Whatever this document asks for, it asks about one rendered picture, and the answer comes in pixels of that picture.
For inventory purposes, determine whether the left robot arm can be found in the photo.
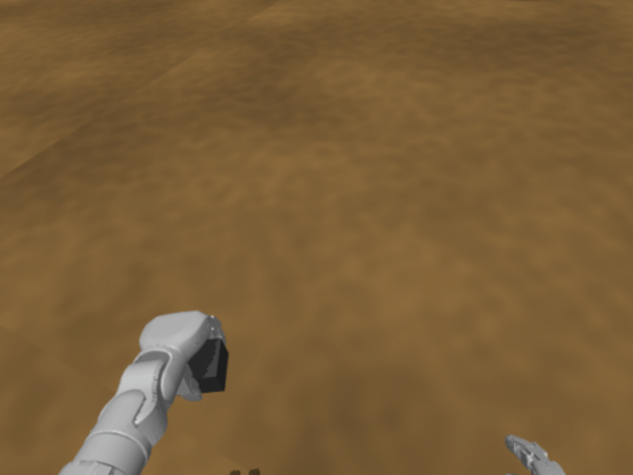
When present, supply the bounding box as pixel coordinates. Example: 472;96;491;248
58;345;186;475

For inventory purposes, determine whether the small box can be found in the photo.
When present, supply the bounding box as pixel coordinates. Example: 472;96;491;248
177;337;228;396

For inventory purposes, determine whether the right robot hand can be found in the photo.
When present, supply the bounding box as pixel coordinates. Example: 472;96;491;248
505;434;566;475

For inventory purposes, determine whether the left robot hand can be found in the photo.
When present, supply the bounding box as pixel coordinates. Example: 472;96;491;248
139;311;226;402

